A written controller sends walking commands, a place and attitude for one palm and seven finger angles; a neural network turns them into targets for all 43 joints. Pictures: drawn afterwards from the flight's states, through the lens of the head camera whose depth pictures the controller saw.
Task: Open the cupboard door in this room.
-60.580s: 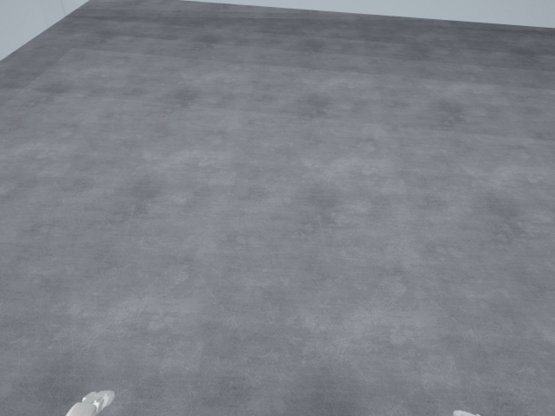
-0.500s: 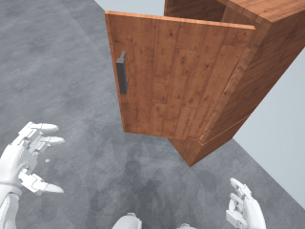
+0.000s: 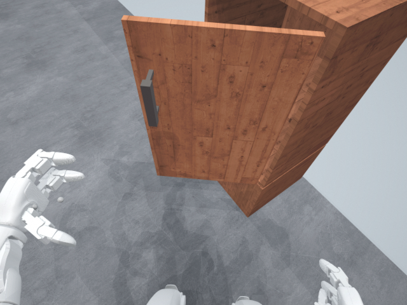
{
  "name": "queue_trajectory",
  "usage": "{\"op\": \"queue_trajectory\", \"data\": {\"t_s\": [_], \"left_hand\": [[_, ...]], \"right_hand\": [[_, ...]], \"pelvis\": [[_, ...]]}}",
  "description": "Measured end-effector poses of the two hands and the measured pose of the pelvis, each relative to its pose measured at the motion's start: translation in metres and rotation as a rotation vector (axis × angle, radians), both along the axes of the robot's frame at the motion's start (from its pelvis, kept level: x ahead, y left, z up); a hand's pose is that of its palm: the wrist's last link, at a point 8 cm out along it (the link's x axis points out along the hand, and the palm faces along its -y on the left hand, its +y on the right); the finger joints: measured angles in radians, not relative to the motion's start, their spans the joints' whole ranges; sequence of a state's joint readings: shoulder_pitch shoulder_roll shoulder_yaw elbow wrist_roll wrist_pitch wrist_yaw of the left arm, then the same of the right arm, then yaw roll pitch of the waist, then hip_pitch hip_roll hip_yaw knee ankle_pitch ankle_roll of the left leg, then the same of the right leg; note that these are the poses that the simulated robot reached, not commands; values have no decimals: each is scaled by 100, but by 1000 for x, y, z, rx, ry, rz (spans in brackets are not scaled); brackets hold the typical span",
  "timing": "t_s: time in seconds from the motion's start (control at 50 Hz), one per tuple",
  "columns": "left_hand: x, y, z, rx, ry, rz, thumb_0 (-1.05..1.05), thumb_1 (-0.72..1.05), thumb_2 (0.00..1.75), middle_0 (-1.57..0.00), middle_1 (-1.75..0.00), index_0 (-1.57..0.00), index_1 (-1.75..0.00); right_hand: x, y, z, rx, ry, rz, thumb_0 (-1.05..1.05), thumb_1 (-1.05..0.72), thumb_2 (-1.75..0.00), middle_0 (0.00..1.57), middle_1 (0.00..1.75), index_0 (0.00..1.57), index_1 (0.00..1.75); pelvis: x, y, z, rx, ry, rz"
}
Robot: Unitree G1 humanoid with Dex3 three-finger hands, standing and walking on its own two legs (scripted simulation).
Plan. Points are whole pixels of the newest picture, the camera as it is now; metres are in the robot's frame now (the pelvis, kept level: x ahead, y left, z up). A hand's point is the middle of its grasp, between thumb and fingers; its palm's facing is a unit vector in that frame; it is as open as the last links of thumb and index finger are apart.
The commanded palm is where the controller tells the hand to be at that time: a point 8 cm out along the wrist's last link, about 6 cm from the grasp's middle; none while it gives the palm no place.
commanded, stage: raise the hand with hooked fingers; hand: left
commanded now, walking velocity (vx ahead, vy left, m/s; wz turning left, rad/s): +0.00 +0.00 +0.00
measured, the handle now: (152, 99) +0.55 +0.15 +0.06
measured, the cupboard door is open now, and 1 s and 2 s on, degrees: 50 50 50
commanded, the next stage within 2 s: move the hooked fingers beside the handle in 0.26 s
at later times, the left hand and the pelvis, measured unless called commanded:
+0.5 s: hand (68, 193) +0.29 +0.26 +0.06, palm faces +0.00 -1.00 -0.03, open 14.0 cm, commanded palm +0.28 +0.31 +0.07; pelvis +0.00 -0.01 +0.00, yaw +1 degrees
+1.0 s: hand (87, 158) +0.37 +0.25 +0.05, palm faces -0.02 -1.00 -0.02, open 14.0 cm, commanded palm +0.35 +0.30 +0.06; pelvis +0.01 -0.01 +0.00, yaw +0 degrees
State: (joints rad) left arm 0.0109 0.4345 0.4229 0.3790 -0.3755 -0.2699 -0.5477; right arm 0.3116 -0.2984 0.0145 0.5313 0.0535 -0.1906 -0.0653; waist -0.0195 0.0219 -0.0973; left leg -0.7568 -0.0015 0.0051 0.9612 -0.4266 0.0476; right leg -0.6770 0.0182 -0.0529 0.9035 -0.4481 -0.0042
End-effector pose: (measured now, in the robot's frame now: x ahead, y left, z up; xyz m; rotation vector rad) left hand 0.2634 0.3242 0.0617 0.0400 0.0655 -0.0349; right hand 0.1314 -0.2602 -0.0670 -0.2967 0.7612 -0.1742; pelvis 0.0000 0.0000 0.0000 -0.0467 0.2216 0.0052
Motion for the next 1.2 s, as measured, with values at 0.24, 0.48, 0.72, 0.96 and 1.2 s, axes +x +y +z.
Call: {"op": "queue_trajectory", "data": {"t_s": [0.24,0.48,0.72,0.96,1.2], "left_hand": [[1,-5,7,19,-18,17,-1,-50,30,-30,-120,-30,-120],[6,-8,1,-3,-21,40,-1,-50,30,-30,-120,-30,-120],[57,-23,4,-7,-34,0,-1,-50,30,-30,-120,-30,-120],[83,-17,-5,-18,-13,23,-1,-50,30,-30,-120,-30,-120],[117,-26,-2,-30,-32,-11,-1,-50,30,-30,-120,-30,-120]], "right_hand": [[15,0,-2,27,-24,7,1,-90,-89,20,30,20,30],[23,-1,-7,23,-23,32,1,-90,-89,20,30,21,30],[-4,-11,-14,12,61,-39,1,-90,-89,20,30,21,30],[-32,-16,-22,0,188,-87,1,-90,-89,20,30,21,30],[-40,-10,-25,2,233,-113,1,-90,-89,20,30,20,30]], "pelvis": [[4,-8,0,2,-1,7],[1,-13,-3,5,3,17],[1,-14,-3,10,17,1],[6,-10,-3,8,43,-7],[8,-3,-5,1,61,-10]]}}
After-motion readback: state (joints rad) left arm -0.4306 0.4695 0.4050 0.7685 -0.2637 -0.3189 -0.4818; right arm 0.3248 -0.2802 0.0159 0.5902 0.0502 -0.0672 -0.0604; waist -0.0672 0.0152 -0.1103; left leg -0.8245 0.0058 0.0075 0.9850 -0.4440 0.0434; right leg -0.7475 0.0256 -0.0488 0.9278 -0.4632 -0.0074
